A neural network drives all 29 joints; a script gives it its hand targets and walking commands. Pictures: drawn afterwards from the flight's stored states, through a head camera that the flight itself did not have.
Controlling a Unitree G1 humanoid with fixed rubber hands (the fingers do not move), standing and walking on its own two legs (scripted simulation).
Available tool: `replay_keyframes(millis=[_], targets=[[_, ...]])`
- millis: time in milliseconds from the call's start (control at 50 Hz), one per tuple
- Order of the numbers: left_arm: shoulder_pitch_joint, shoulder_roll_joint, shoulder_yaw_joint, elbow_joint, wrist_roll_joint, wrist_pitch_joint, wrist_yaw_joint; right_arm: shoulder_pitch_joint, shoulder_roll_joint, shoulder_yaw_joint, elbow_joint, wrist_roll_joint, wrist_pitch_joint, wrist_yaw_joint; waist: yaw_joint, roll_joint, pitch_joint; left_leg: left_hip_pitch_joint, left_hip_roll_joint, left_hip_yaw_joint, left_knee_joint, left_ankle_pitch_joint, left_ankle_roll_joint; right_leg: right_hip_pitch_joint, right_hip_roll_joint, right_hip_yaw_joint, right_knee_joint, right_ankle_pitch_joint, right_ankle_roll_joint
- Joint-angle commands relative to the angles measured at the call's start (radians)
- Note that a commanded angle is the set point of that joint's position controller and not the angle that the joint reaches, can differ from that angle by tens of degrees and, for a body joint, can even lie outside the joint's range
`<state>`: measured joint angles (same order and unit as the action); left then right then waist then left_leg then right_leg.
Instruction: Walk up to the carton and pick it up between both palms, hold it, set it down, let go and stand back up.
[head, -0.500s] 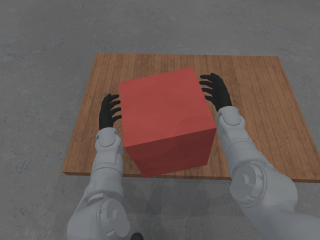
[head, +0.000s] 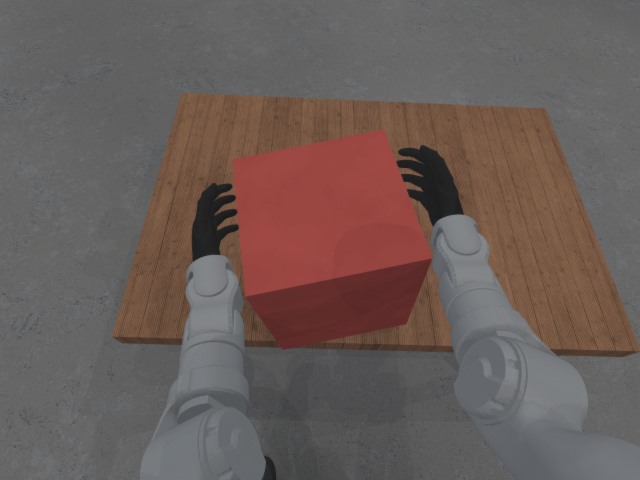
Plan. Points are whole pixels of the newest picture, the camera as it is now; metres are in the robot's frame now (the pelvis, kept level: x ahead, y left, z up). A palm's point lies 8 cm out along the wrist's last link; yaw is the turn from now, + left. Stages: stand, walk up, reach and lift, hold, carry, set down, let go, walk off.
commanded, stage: set down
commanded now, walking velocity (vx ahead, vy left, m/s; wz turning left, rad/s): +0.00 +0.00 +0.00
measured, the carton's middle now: (328, 250) +0.43 +0.04 -0.07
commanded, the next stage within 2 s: none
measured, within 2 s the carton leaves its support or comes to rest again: rests again in 1.10 s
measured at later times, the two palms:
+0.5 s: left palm (210, 249) +0.38 +0.19 +0.01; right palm (442, 210) +0.46 -0.10 +0.04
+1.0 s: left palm (211, 251) +0.38 +0.19 +0.00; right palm (442, 212) +0.45 -0.10 +0.04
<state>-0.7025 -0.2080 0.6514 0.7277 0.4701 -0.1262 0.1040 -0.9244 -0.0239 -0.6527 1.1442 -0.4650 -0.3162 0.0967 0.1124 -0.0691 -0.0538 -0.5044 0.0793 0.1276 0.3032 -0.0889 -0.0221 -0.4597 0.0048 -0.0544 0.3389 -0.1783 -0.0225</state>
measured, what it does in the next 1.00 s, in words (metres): stands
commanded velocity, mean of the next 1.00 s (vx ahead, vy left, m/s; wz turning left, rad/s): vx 0.00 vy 0.00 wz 0.00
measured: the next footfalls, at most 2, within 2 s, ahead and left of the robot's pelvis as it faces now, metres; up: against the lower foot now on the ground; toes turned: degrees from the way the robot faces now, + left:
none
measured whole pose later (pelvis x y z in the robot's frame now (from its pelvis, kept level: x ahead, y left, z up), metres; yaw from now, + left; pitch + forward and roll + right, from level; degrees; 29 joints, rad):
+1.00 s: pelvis +0.00 +0.00 +0.00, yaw -1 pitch +19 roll +0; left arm -0.71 -0.18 0.64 0.79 0.46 -0.14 0.14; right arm -0.92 -0.03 -0.60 1.16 -0.40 -0.27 0.10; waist 0.12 -0.09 -0.09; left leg -0.56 0.09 0.13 0.36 -0.11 -0.02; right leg -0.51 0.02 -0.04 0.37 -0.18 -0.02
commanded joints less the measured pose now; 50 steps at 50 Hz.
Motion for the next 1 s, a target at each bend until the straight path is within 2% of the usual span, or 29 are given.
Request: replay_keyframes(millis=[0, 20, 60, 80, 120, 160, 180, 240, 280, 340, 360, 400, 420, 480, 560, 640, 680, 700, 760, 800, 840, 860, 900, 920, 940, 960, 980], targets=[[-0.424, -0.298, -0.220, -0.041, 0.020, -0.028, -0.017, -0.309, 0.411, 0.190, 0.045, -0.045, 0.019, 0.089, 0.049, 0.001, -0.577, 0.323, -0.054, 0.028, 0.104, 0.455, 0.069, 0.135, 0.019, -0.011, -0.008, 0.225, 0.016], [-0.432, -0.296, -0.228, -0.053, 0.012, -0.032, -0.014, -0.307, 0.407, 0.180, 0.041, -0.048, 0.021, 0.090, 0.038, -0.002, -0.601, 0.315, -0.053, 0.024, 0.101, 0.442, 0.069, 0.129, 0.020, -0.011, -0.008, 0.211, 0.014], [-0.440, -0.295, -0.224, -0.052, 0.013, -0.040, -0.011, -0.317, 0.404, 0.184, 0.043, -0.046, 0.019, 0.090, 0.044, -0.006, -0.615, 0.296, -0.051, 0.023, 0.106, 0.444, 0.067, 0.152, 0.020, -0.011, 0.007, 0.240, 0.016], [-0.425, -0.291, -0.221, -0.043, 0.019, -0.033, -0.012, -0.306, 0.390, 0.169, 0.059, -0.049, 0.025, 0.090, 0.034, 0.002, -0.584, 0.316, -0.049, 0.020, 0.104, 0.447, 0.063, 0.138, 0.020, -0.012, 0.000, 0.231, 0.014], [-0.415, -0.291, -0.222, -0.037, 0.014, -0.025, -0.019, -0.311, 0.388, 0.171, 0.040, -0.053, 0.031, 0.091, 0.037, -0.009, -0.565, 0.334, -0.049, 0.019, 0.103, 0.450, 0.065, 0.127, 0.024, -0.015, -0.007, 0.211, 0.016], [-0.424, -0.298, -0.226, -0.054, 0.018, -0.028, -0.017, -0.301, 0.389, 0.156, 0.052, -0.056, 0.030, 0.093, 0.032, -0.002, -0.594, 0.344, -0.049, 0.016, 0.111, 0.457, 0.061, 0.099, 0.026, -0.016, -0.011, 0.197, 0.013], [-0.420, -0.299, -0.220, -0.050, 0.023, -0.028, -0.015, -0.309, 0.386, 0.158, 0.044, -0.061, 0.028, 0.093, 0.041, -0.002, -0.596, 0.347, -0.049, 0.017, 0.116, 0.460, 0.062, 0.092, 0.027, -0.016, -0.011, 0.187, 0.011], [-0.400, -0.294, -0.209, -0.049, 0.034, -0.024, -0.014, -0.301, 0.379, 0.153, 0.043, -0.057, 0.027, 0.093, 0.042, 0.009, -0.574, 0.353, -0.053, 0.017, 0.122, 0.488, 0.058, 0.091, 0.028, -0.018, -0.012, 0.203, 0.009], [-0.396, -0.288, -0.201, -0.031, 0.028, -0.029, -0.022, -0.306, 0.394, 0.166, 0.035, -0.061, 0.026, 0.092, 0.040, -0.029, -0.568, 0.305, -0.055, 0.020, 0.121, 0.466, 0.073, 0.113, 0.023, -0.006, -0.003, 0.231, 0.016], [-0.395, -0.285, -0.182, -0.020, 0.042, -0.036, -0.024, -0.308, 0.404, 0.166, 0.041, -0.059, 0.021, 0.090, 0.047, -0.035, -0.561, 0.283, -0.058, 0.025, 0.113, 0.466, 0.075, 0.163, 0.017, -0.004, 0.008, 0.273, 0.025], [-0.392, -0.296, -0.193, -0.019, 0.035, -0.039, -0.026, -0.305, 0.396, 0.158, 0.045, -0.065, 0.018, 0.089, 0.032, -0.039, -0.570, 0.297, -0.055, 0.020, 0.108, 0.470, 0.074, 0.150, 0.023, -0.007, 0.010, 0.277, 0.023], [-0.375, -0.307, -0.186, -0.021, 0.050, -0.041, -0.025, -0.292, 0.406, 0.157, 0.053, -0.065, 0.013, 0.088, 0.046, -0.002, -0.556, 0.330, -0.053, 0.019, 0.123, 0.500, 0.070, 0.103, 0.023, -0.012, 0.005, 0.262, 0.016], [-0.360, -0.290, -0.164, -0.005, 0.057, -0.037, -0.027, -0.291, 0.407, 0.162, 0.048, -0.066, 0.015, 0.088, 0.055, -0.019, -0.525, 0.311, -0.056, 0.021, 0.128, 0.501, 0.078, 0.110, 0.022, -0.004, 0.007, 0.261, 0.016], [-0.363, -0.277, -0.160, -0.017, 0.055, -0.038, -0.035, -0.276, 0.411, 0.174, 0.042, -0.061, 0.029, 0.082, 0.043, -0.042, -0.515, 0.234, -0.066, 0.025, 0.100, 0.416, 0.087, 0.201, 0.009, 0.016, 0.015, 0.278, 0.033], [-0.375, -0.273, -0.163, -0.014, 0.049, -0.038, -0.037, -0.283, 0.406, 0.169, 0.039, -0.061, 0.033, 0.086, 0.043, -0.043, -0.523, 0.232, -0.064, 0.025, 0.101, 0.401, 0.087, 0.187, 0.011, 0.013, 0.016, 0.244, 0.027], [-0.372, -0.284, -0.188, -0.026, 0.036, -0.047, -0.030, -0.283, 0.400, 0.166, 0.033, -0.065, 0.025, 0.087, 0.037, -0.028, -0.553, 0.284, -0.056, 0.014, 0.120, 0.454, 0.077, 0.124, 0.025, -0.003, 0.015, 0.235, 0.018], [-0.383, -0.279, -0.178, -0.022, 0.043, -0.050, -0.023, -0.295, 0.398, 0.154, 0.028, -0.066, 0.023, 0.089, 0.050, -0.020, -0.570, 0.302, -0.055, 0.018, 0.127, 0.449, 0.077, 0.085, 0.030, -0.003, 0.002, 0.167, 0.011], [-0.385, -0.270, -0.175, -0.027, 0.040, -0.050, -0.019, -0.292, 0.392, 0.154, 0.036, -0.066, 0.028, 0.090, 0.050, -0.020, -0.562, 0.302, -0.055, 0.017, 0.130, 0.461, 0.080, 0.087, 0.030, 0.001, 0.001, 0.172, 0.010], [-0.372, -0.242, -0.152, -0.018, 0.050, -0.039, -0.018, -0.299, 0.355, 0.140, 0.019, -0.052, 0.037, 0.090, 0.062, -0.007, -0.552, 0.283, -0.061, 0.016, 0.129, 0.455, 0.074, 0.108, 0.024, 0.007, 0.004, 0.172, 0.011], [-0.364, -0.219, -0.147, -0.015, 0.045, -0.033, -0.016, -0.289, 0.331, 0.142, 0.031, -0.046, 0.052, 0.090, 0.057, -0.028, -0.535, 0.281, -0.060, 0.015, 0.118, 0.437, 0.081, 0.122, 0.026, 0.009, 0.004, 0.170, 0.017], [-0.340, -0.175, -0.133, -0.030, 0.050, -0.026, -0.001, -0.269, 0.269, 0.139, 0.026, -0.027, 0.062, 0.079, 0.062, -0.014, -0.548, 0.301, -0.062, 0.012, 0.123, 0.449, 0.077, 0.117, 0.029, 0.012, 0.002, 0.166, 0.013], [-0.338, -0.154, -0.139, -0.037, 0.036, -0.031, 0.008, -0.269, 0.240, 0.137, 0.022, -0.016, 0.058, 0.070, 0.048, -0.019, -0.549, 0.301, -0.064, 0.011, 0.136, 0.472, 0.073, 0.099, 0.033, 0.013, 0.005, 0.182, 0.014], [-0.341, -0.125, -0.141, -0.032, 0.013, -0.043, 0.017, -0.287, 0.203, 0.147, 0.014, 0.003, 0.054, 0.053, 0.043, -0.030, -0.568, 0.299, -0.066, 0.009, 0.143, 0.472, 0.070, 0.083, 0.036, 0.015, -0.001, 0.184, 0.014], [-0.357, -0.117, -0.137, -0.023, 0.007, -0.056, 0.025, -0.319, 0.197, 0.162, 0.001, 0.020, 0.045, 0.049, 0.065, -0.020, -0.583, 0.286, -0.064, 0.007, 0.152, 0.490, 0.068, 0.066, 0.039, 0.015, 0.006, 0.185, 0.011], [-0.353, -0.071, -0.143, -0.003, -0.005, -0.061, 0.035, -0.307, 0.152, 0.177, 0.030, 0.043, 0.048, 0.041, 0.060, -0.021, -0.583, 0.284, -0.063, 0.007, 0.160, 0.495, 0.065, 0.070, 0.044, 0.018, 0.007, 0.188, 0.007], [-0.350, -0.061, -0.159, 0.009, -0.026, -0.070, 0.045, -0.330, 0.134, 0.214, 0.035, 0.080, 0.044, 0.033, 0.071, -0.013, -0.590, 0.271, -0.062, 0.001, 0.174, 0.522, 0.064, 0.061, 0.046, 0.023, 0.019, 0.218, 0.006], [-0.357, -0.050, -0.168, 0.013, -0.035, -0.076, 0.055, -0.330, 0.129, 0.242, 0.052, 0.115, 0.047, 0.024, 0.084, 0.021, -0.600, 0.262, -0.062, 0.000, 0.176, 0.518, 0.060, 0.057, 0.045, 0.030, 0.015, 0.203, -0.001]])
